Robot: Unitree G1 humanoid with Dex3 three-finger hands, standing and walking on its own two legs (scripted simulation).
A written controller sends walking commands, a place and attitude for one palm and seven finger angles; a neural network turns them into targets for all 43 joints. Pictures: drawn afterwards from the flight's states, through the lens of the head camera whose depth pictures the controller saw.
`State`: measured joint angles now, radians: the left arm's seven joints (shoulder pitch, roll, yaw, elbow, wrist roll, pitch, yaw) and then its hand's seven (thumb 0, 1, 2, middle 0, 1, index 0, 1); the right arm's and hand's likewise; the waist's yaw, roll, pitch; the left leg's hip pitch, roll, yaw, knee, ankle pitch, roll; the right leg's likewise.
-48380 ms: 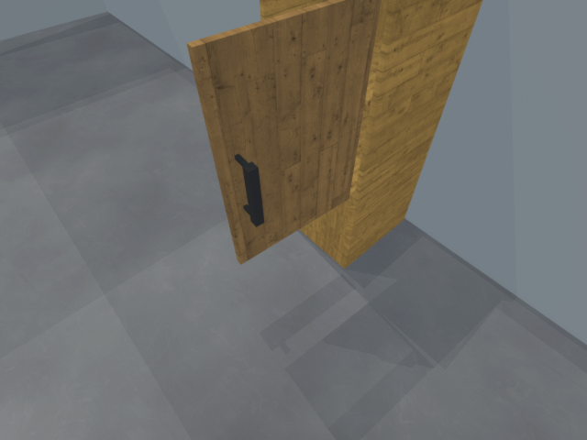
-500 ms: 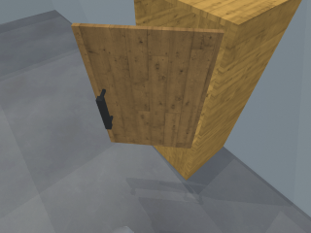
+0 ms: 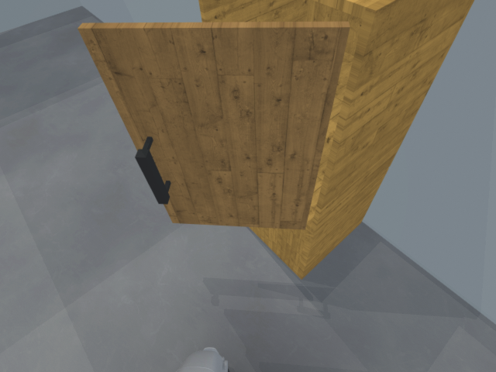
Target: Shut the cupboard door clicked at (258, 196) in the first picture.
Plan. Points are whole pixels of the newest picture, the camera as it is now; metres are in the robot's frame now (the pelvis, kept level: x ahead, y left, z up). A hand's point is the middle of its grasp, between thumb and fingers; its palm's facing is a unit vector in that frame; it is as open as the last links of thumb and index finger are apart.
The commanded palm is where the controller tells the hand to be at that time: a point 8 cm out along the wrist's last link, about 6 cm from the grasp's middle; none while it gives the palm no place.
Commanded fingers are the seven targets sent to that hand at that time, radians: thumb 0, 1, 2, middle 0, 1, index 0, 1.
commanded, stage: come to a stop and stand still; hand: left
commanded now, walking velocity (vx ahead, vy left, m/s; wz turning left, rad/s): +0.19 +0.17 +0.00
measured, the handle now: (156, 171) +0.51 +0.25 -0.05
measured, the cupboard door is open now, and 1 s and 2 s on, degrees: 44 44 44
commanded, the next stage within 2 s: look again from close up in 0.76 s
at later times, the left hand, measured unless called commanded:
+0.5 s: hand out of the picture +0.02 +0.21 -0.16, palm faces +0.01 -0.98 -0.21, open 7.3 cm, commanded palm none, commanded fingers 0.00 0.90 0.90 -0.20 -0.30 -0.20 -0.30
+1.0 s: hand out of the picture +0.01 +0.21 -0.15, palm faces +0.00 -0.97 -0.25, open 7.4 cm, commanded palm none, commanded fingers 0.00 0.90 0.90 -0.20 -0.30 -0.20 -0.30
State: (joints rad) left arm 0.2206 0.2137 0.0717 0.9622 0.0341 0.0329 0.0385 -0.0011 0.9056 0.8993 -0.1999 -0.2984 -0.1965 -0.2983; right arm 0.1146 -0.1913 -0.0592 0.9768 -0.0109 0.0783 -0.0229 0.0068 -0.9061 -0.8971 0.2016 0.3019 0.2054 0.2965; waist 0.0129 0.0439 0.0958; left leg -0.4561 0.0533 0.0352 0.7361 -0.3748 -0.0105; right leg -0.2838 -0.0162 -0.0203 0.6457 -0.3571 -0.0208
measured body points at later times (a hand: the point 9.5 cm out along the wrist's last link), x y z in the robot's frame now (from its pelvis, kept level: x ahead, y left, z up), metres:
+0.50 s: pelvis -0.01 +0.03 +0.01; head +0.01 +0.03 +0.46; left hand +0.02 +0.26 -0.14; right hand +0.03 -0.21 -0.14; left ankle -0.03 +0.12 -0.72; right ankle -0.01 -0.11 -0.72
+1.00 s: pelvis +0.00 +0.02 +0.02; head +0.02 +0.01 +0.46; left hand +0.02 +0.26 -0.13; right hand +0.02 -0.21 -0.15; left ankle -0.03 +0.12 -0.72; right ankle -0.01 -0.11 -0.72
